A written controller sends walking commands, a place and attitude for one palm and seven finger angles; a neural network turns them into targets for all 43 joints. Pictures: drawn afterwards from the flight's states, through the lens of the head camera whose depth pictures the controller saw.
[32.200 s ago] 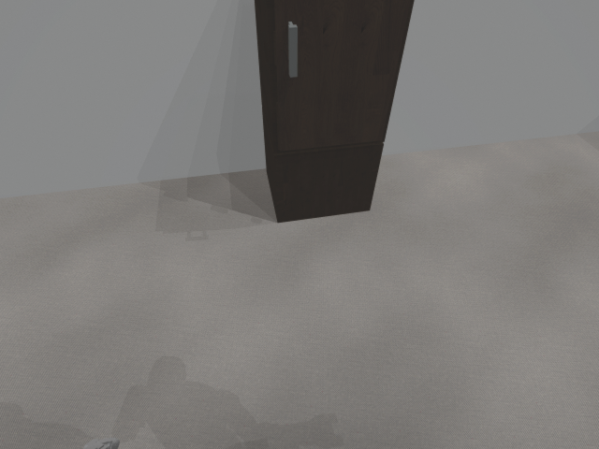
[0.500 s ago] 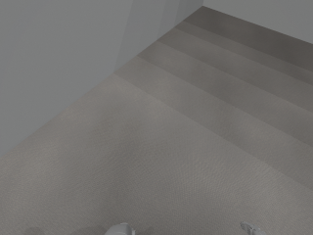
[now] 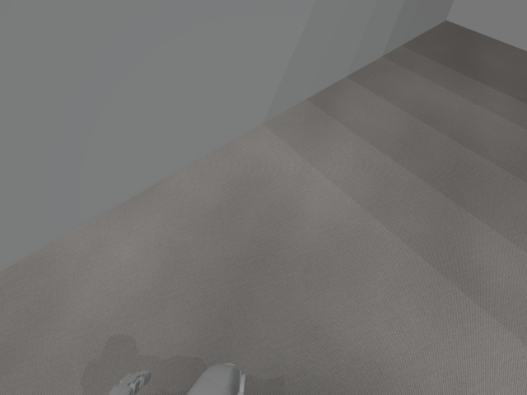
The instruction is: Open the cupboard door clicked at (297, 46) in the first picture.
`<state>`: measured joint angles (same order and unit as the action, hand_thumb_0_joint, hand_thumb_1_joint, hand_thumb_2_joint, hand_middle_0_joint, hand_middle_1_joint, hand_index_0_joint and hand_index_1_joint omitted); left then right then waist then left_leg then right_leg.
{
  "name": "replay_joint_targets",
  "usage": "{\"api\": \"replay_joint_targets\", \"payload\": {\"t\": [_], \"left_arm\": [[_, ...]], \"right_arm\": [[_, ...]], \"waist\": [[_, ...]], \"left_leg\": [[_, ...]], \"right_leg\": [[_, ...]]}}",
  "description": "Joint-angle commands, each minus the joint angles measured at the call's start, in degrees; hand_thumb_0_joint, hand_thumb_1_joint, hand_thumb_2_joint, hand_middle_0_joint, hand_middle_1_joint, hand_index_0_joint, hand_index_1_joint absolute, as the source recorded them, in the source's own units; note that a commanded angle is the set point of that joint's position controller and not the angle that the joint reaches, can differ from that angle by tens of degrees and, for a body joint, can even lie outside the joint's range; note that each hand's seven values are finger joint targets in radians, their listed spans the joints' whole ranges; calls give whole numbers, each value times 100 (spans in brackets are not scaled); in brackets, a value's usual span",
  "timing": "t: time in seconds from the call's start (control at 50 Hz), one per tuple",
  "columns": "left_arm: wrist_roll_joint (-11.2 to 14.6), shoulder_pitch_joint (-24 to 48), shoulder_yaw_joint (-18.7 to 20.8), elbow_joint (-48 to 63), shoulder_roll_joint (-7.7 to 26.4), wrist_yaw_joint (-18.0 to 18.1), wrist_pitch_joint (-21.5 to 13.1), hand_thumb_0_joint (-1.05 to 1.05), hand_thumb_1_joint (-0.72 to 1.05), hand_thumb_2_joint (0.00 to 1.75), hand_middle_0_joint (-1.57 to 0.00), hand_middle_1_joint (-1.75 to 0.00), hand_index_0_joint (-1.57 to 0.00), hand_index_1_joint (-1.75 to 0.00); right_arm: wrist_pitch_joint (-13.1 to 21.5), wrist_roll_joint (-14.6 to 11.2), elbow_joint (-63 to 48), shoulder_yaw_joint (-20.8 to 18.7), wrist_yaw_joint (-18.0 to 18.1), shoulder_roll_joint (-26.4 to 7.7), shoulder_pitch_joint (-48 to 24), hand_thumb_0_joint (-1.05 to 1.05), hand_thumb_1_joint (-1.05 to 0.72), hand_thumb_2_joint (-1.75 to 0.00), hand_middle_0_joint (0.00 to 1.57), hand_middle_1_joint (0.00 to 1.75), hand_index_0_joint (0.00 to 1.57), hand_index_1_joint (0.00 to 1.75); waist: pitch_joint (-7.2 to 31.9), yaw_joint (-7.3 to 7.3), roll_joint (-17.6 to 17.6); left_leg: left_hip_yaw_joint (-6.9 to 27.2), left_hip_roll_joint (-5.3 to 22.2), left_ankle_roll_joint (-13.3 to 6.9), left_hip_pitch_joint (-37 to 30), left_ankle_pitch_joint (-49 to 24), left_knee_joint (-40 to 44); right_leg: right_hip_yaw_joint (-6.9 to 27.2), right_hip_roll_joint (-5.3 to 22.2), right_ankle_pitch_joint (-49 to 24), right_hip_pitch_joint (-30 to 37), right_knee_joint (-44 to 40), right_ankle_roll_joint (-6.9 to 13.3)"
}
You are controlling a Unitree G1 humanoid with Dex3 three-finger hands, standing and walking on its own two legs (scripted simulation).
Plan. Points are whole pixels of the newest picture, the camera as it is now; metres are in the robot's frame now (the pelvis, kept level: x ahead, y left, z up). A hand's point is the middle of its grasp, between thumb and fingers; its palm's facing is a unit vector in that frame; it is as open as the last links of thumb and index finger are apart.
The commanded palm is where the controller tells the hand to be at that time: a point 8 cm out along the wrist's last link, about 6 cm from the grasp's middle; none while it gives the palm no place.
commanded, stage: turn to face it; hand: left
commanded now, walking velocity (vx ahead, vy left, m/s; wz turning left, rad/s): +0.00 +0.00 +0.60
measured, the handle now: out of the picture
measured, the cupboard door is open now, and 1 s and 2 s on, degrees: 43 43 43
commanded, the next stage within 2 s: none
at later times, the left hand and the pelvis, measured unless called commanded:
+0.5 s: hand out of the picture +0.03 +0.23 -0.16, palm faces +0.34 -0.90 -0.28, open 7.4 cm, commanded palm none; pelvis +0.01 -0.01 +0.00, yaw +18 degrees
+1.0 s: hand out of the picture -0.06 +0.16 -0.18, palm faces +0.63 -0.74 -0.22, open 7.4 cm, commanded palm none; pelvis +0.02 -0.03 -0.01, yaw +38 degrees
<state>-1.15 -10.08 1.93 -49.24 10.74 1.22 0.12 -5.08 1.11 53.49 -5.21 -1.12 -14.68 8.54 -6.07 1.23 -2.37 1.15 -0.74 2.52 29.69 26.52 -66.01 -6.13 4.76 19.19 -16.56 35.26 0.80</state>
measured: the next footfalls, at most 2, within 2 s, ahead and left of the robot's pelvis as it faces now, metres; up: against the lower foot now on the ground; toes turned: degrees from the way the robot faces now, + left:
left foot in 0.28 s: +0.02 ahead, +0.13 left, +0.00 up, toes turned +18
right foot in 0.60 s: +0.10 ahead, -0.13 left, +0.00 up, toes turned +19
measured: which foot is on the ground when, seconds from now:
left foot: up 0.00-0.26, down 0.28-0.60, up 0.62-0.94, down 0.96-1.00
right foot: down 0.00-0.26, up 0.28-0.58, down 0.60-0.96, up 0.98-1.00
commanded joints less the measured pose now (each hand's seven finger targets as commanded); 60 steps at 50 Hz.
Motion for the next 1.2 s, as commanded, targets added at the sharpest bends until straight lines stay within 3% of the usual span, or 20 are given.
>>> {"api": "replay_joint_targets", "payload": {"t": [0.0,0.12,0.2,0.22,0.24,0.26,0.36,0.52,0.54,0.58,0.64,0.7,0.8,0.88,0.9,0.92,0.94,0.98,1.06,1.18], "left_arm": [[-26,-125,283,372,953,108,-115,0,90,90,-20,-30,-20,-30],[-57,-664,436,73,1232,96,-109,0,90,90,-20,-30,-20,-30],[-1,-481,484,37,1314,34,-73,0,90,90,-20,-30,-20,-30],[48,-370,472,115,1210,8,-46,0,90,90,-20,-30,-20,-30],[85,-243,369,372,784,-48,-10,0,90,90,-20,-30,-20,-30],[7,215,287,602,779,-7,64,0,90,90,-20,-30,-20,-30],[19,136,347,228,759,-63,154,0,90,90,-20,-30,-20,-30],[49,-437,328,180,732,-55,69,0,90,90,-20,-30,-20,-30],[36,-674,374,136,871,-30,16,0,90,90,-20,-30,-20,-30],[-79,-821,503,198,1730,55,-50,0,90,90,-20,-30,-20,-30],[-20,-40,335,339,1101,102,-59,0,90,90,-20,-30,-20,-30],[-47,27,316,368,1000,107,-91,0,90,90,-20,-30,-20,-30],[-64,-596,429,103,1280,79,-90,0,90,90,-20,-30,-20,-30],[-28,-508,487,35,1327,33,-63,0,90,90,-20,-30,-20,-30],[27,-409,490,78,1283,10,-41,0,90,90,-20,-30,-20,-30],[71,-389,443,271,938,-36,5,0,90,90,-20,-30,-20,-30],[39,34,298,552,675,-26,50,0,90,90,-20,-30,-20,-30],[10,422,326,490,714,21,108,0,90,90,-20,-30,-20,-30],[17,84,354,194,712,-79,156,0,90,90,-20,-30,-20,-30],[44,-28,314,257,683,-74,118,0,90,90,-20,-30,-20,-30]], "right_arm": [[159,-27,-452,-21,-77,-201,-161,0,-90,-90,20,30,20,30],[249,-61,-545,96,-77,-37,-562,0,-90,-90,20,30,20,30],[308,-41,-473,35,-50,-248,-7,0,-90,-90,20,30,20,30],[352,-10,-379,-57,-43,-579,415,0,-90,-90,20,30,20,30],[373,52,-351,-238,-2,-1265,779,0,-90,-90,20,30,20,30],[313,31,-243,-255,46,-1473,1095,0,-90,-90,20,30,20,30],[413,53,-510,-99,195,-982,95,0,-90,-90,20,30,20,30],[307,34,-626,-175,135,-1026,-293,0,-90,-90,20,30,20,30],[301,-6,-687,-162,124,-897,-369,0,-90,-90,20,30,20,30],[311,-62,-904,-99,54,-389,-407,0,-90,-90,20,30,20,30],[193,-1,-603,-120,0,-481,-326,0,-90,-90,20,30,20,30],[161,-26,-502,-25,-72,-226,-219,0,-90,-90,20,30,20,30],[238,-62,-590,77,-92,-64,-628,0,-90,-90,20,30,20,30],[301,-49,-532,45,-61,-206,-200,0,-90,-90,20,30,20,30],[344,-28,-444,-22,-56,-434,169,0,-90,-90,20,30,20,30],[392,38,-403,-181,-19,-1103,558,0,-90,-90,20,30,20,30],[334,31,-314,-274,38,-1483,921,0,-90,-90,20,30,20,30],[364,48,-326,-218,162,-1243,766,0,-90,-90,20,30,20,30],[428,47,-493,-92,195,-951,102,0,-90,-90,20,30,20,30],[345,64,-518,-151,147,-1027,-54,0,-90,-90,20,30,20,30]], "waist": [[746,-63,1355],[856,-407,1371],[1018,-69,1080],[1252,202,381],[1360,402,-1495],[1252,545,-1198],[752,-12,-600],[878,-266,-744],[896,-404,-364],[830,-559,2101],[484,-114,1569],[648,-34,1345],[767,-402,1335],[950,-166,1252],[1130,87,827],[1396,293,-922],[1250,492,-1617],[1147,379,-1122],[800,-29,-611],[764,-72,-774]], "left_leg": [[-191,250,149,275,-275,-53],[-685,204,76,-228,72,2044],[-865,88,-104,-1565,-1011,3668],[-327,540,-323,-2593,-2104,4191],[1951,2205,-1223,-3441,-4308,4361],[2159,2719,-1764,-3089,-4586,4424],[1162,1516,-1210,-1999,-3646,4485],[1317,1079,-937,-1090,-2622,4028],[1202,805,-711,-653,-2128,3675],[-13,-354,-35,588,934,954],[231,232,1,501,97,-806],[-166,244,117,143,-115,139],[-647,131,71,-284,86,1969],[-796,63,-62,-1340,-792,3464],[-610,219,-190,-2187,-1611,4134],[1309,1620,-838,-3216,-3326,4364],[2291,2578,-1613,-3185,-4906,4502],[1933,2162,-1550,-2666,-3866,4432],[1123,1415,-1160,-2051,-3545,4526],[1371,1200,-1088,-1529,-2854,4379]], "right_leg": [[433,1323,-2977,947,-1406,396],[132,1677,-4047,1693,-962,553],[-296,1618,-3528,1054,-164,181],[-534,1405,-2601,207,726,-109],[-654,473,1142,-1548,2079,-591],[35,302,2074,-1843,2765,-537],[539,146,685,-1528,2890,-570],[168,-408,-63,415,-39,-476],[283,-245,-515,1042,-859,-420],[2734,2380,-1248,1350,-2085,641],[1481,1694,-1843,550,-1672,708],[479,1387,-2669,814,-1441,479],[203,1603,-3757,1528,-1025,535],[-161,1600,-3412,1176,-341,223],[-389,1514,-2951,587,342,-13],[-647,751,-349,-918,1635,-452],[-180,293,2084,-1801,2566,-575],[470,310,1466,-1949,3126,-537],[525,135,559,-1501,2771,-579],[278,-301,557,-408,929,-520]]}}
